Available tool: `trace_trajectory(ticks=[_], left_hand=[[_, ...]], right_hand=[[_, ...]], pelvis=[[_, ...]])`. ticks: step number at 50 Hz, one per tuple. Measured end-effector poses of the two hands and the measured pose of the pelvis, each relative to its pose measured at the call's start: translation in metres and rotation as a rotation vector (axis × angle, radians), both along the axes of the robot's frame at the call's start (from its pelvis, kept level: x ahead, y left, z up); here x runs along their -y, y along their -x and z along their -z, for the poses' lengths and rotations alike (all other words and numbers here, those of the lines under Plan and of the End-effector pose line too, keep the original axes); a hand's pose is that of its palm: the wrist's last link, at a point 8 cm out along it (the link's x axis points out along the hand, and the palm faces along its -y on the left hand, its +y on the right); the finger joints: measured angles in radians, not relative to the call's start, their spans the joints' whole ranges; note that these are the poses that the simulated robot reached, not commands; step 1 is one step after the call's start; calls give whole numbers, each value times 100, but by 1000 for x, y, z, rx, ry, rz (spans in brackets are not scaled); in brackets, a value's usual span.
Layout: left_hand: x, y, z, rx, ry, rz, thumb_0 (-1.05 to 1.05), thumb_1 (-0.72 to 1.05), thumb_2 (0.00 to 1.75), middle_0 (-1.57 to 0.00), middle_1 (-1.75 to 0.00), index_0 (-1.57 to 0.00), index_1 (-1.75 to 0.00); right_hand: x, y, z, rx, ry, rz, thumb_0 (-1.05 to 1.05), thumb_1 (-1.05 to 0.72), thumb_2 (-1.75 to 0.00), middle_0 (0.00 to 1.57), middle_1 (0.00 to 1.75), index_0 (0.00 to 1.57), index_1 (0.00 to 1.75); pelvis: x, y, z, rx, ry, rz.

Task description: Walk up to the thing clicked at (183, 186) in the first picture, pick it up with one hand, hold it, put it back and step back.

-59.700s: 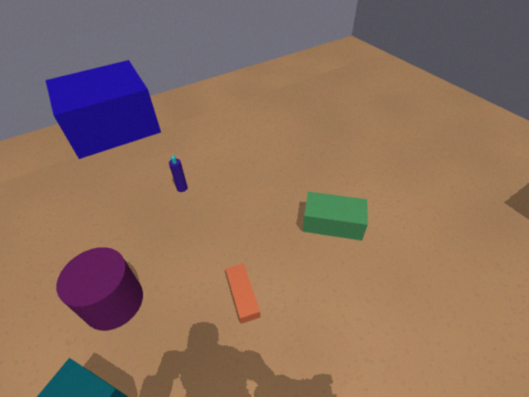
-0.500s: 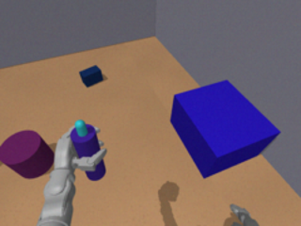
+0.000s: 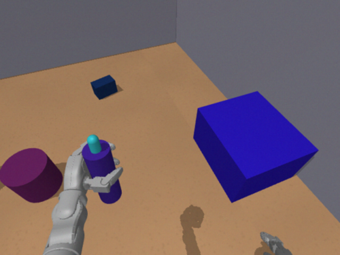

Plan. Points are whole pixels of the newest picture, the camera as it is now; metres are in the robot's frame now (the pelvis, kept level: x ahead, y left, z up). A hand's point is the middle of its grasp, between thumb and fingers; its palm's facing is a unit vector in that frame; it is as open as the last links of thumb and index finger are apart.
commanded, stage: hold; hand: left
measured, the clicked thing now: (102, 169) +0.32 +0.18 +0.03
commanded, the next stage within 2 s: crouch in 0.12 s
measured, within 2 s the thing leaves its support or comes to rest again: neither
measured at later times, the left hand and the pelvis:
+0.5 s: hand (106, 175) +0.32 +0.17 +0.01, palm faces +0.06 -1.00 +0.00, open 8.3 cm; pelvis -0.01 +0.00 -0.01, yaw +0 degrees
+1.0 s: hand (121, 201) +0.35 +0.18 -0.24, palm faces +0.06 -1.00 -0.03, open 8.3 cm; pelvis -0.04 +0.00 -0.20, yaw -2 degrees
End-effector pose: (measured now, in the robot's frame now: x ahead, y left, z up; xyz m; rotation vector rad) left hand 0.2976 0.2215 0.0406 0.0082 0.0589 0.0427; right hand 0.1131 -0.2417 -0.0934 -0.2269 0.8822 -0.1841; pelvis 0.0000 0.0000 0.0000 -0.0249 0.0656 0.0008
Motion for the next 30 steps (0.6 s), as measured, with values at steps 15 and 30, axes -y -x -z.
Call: trace_trajectory(ticks=[15,30], left_hand=[[-4,6,1,1,-12,-8,1,-11,103,-85,-103,-78,-104],[-5,0,71,-39,15,-19,1,-11,104,-85,-102,-79,-104]], right_hand=[[0,0,0,8,4,-3,1,-89,-90,20,30,20,30],[7,9,29,-45,24,-35,1,-88,-90,20,30,20,30]], pelvis=[[0,1,1,-2,1,-1],[0,18,31,-117,1,2]])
